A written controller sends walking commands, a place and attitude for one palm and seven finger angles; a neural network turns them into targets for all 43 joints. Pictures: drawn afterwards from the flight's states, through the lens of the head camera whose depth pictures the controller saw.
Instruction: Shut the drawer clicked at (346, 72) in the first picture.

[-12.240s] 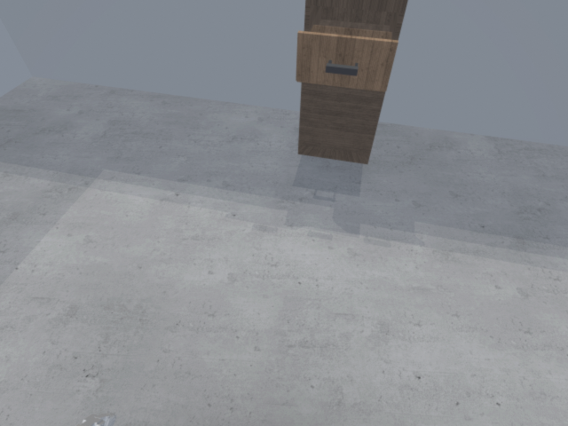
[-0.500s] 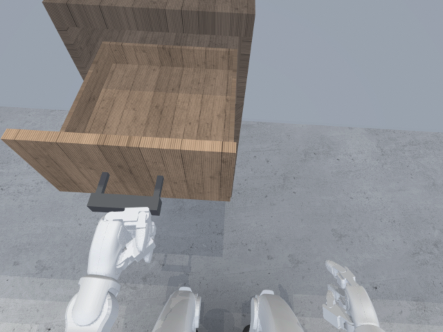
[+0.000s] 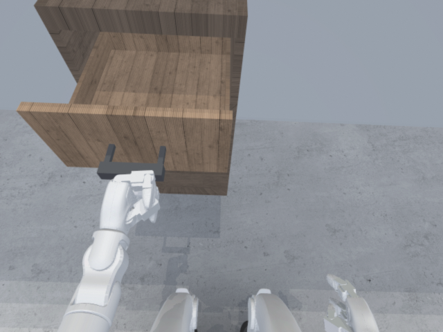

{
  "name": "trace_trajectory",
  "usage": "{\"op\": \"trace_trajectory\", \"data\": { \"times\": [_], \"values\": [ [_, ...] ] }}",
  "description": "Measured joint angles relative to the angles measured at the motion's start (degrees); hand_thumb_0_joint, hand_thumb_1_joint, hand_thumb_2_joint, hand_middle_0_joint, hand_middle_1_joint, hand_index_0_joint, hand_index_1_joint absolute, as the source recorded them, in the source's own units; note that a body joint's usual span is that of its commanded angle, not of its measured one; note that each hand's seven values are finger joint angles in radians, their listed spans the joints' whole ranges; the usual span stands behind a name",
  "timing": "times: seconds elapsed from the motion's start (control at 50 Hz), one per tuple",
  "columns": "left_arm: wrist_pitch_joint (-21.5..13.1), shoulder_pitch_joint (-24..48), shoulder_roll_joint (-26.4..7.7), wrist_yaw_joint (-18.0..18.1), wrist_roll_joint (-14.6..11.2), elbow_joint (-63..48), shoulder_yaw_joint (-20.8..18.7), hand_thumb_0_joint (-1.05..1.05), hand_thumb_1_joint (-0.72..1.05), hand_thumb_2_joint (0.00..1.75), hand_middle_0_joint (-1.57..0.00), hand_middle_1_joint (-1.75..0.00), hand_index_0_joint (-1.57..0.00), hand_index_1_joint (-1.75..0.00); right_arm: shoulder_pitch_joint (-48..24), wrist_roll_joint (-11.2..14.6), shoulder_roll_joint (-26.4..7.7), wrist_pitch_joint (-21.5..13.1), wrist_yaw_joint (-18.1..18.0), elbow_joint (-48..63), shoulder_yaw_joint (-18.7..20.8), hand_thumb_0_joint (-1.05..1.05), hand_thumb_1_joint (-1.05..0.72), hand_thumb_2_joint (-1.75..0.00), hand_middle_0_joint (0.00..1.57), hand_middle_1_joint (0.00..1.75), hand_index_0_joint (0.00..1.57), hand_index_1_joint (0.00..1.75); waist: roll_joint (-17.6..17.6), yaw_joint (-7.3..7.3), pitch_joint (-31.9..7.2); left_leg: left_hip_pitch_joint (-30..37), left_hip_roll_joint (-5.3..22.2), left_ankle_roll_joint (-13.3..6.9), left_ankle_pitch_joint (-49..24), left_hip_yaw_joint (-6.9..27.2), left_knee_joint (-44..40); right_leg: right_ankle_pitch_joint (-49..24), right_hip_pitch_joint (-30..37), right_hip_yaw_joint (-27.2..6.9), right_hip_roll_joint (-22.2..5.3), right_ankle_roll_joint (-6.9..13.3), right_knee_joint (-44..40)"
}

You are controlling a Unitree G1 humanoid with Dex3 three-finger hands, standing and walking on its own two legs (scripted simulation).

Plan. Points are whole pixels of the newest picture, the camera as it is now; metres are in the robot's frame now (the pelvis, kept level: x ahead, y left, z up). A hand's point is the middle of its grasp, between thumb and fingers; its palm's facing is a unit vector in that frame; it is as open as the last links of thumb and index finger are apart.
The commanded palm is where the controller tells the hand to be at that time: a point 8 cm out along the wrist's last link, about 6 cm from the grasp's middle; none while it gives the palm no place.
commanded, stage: push the drawer shut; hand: left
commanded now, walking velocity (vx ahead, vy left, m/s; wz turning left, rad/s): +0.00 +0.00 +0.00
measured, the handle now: (134, 161) +0.41 +0.18 +0.03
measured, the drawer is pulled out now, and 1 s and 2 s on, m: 0.22 0.10 0.00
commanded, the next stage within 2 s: none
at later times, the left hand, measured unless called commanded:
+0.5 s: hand (159, 173) +0.39 +0.13 +0.02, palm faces -0.05 -1.00 -0.05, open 3.1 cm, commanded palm +0.38 +0.18 +0.03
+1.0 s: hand (163, 147) +0.45 +0.13 +0.03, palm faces -0.02 -1.00 -0.04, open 3.3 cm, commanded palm +0.44 +0.18 +0.03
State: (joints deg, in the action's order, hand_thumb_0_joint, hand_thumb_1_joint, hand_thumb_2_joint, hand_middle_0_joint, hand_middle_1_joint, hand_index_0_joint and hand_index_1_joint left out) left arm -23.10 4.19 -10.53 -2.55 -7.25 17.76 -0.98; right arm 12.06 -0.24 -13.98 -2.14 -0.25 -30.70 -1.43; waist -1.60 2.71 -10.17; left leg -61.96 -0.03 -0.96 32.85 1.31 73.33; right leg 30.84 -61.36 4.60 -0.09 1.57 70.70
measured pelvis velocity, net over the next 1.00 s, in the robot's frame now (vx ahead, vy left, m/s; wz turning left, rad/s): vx -0.01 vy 0.00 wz -0.02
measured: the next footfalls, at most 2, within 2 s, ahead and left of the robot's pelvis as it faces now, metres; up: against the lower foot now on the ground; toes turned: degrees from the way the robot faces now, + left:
none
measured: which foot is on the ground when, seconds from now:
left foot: down 0.00-1.00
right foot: down 0.00-1.00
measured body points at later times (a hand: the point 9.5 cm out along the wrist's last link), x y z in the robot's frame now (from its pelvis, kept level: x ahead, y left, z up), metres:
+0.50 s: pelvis +0.00 +0.01 +0.00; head +0.12 +0.02 +0.44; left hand +0.39 +0.18 +0.03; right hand +0.12 -0.24 -0.11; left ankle +0.02 +0.11 -0.62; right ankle +0.03 -0.11 -0.62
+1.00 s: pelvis -0.01 +0.00 +0.00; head +0.12 +0.01 +0.43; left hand +0.44 +0.18 +0.03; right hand +0.06 -0.26 -0.12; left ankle +0.02 +0.11 -0.62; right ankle +0.03 -0.11 -0.62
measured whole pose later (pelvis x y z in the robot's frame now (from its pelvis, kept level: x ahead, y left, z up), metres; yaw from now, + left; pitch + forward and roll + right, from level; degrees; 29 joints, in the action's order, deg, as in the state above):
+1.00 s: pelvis -0.01 +0.00 +0.00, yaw -1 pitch +24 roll -2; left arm -29.0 34.5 -14.4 -3.4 -5.1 50.1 -12.1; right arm 16.0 -1.5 -14.4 1.0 0.6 -35.7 -0.9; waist -1.7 6.7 -9.1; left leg -65.6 0.5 -1.3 31.7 0.1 72.9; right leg 29.2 -65.6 3.4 0.4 1.2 70.3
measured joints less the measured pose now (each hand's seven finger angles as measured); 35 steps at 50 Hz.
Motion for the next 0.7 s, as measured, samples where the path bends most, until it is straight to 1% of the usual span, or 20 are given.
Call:
{"op": "trace_trajectory", "data": {
  "times": [0.14, 0.26, 0.4, 0.56, 0.7],
  "values": [
    [-1.78, 3.76, 0.15, 0.24, 0.57, 3.74, -0.32, 0.0, 0.84, 0.91, -1.4, -1.6, -1.4, -1.6, 0.14, -0.16, -0.29, 0.75, 0.2, -0.93, 0.3, 0.01, -0.91, -0.9, 0.2, 0.3, 0.2, 0.3, 0.27, 0.04, 0.41, -0.45, -0.23, -0.28, -0.02, -0.24, -0.02, -0.01, -0.45, -0.24, -0.23, -0.3, 0.01],
    [-1.78, 7.82, -0.1, 0.47, 0.83, 6.97, -0.99, -0.02, 0.82, 0.91, -1.4, -1.6, -1.4, -1.6, -0.05, -0.23, -0.23, 1.46, 0.21, -1.77, 0.43, 0.01, -0.91, -0.9, 0.2, 0.3, 0.2, 0.3, 0.32, 0.26, 0.69, -1.11, -0.31, -0.4, -0.07, -0.31, 0.14, -0.1, -1.07, -0.32, -0.3, -0.45, 0.09],
    [-1.58, 11.87, -0.35, 0.63, 0.88, 11.1, -2.47, 0.0, 0.83, 0.91, -1.4, -1.6, -1.4, -1.6, 0.28, -0.35, 0.06, 2.17, 0.33, -2.23, 0.33, 0.01, -0.91, -0.9, 0.2, 0.3, 0.2, 0.3, 0.16, 0.87, 0.67, -1.04, -0.16, -0.54, -0.27, -0.69, -0.39, -0.47, -1.18, -0.7, -0.15, -0.59, -0.42],
    [-3.02, 16.56, -0.78, 0.7, 1.23, 16.82, -4.45, 0.01, 0.82, 0.9, -1.4, -1.6, -1.4, -1.6, 1.31, -0.53, 0.08, 2.69, 0.52, -2.87, 0.32, 0.01, -0.91, -0.9, 0.2, 0.3, 0.2, 0.3, 0.12, 1.63, 0.74, -1.2, -0.01, -0.51, -0.47, -0.86, -0.67, -0.75, -1.45, -0.88, 0.01, -0.58, -0.68],
    [-4.11, 21.07, -1.84, 0.01, 1.45, 21.96, -6.87, 0.01, 0.81, 0.89, -1.4, -1.6, -1.4, -1.6, 2.01, -0.7, -0.11, 3.02, 0.49, -3.74, 0.45, 0.01, -0.91, -0.9, 0.2, 0.3, 0.2, 0.3, 0.17, 2.48, 0.84, -1.98, 0.21, -0.43, -0.66, -1.0, -0.56, -1.04, -2.36, -1.02, 0.23, -0.48, -0.54]
  ]
}}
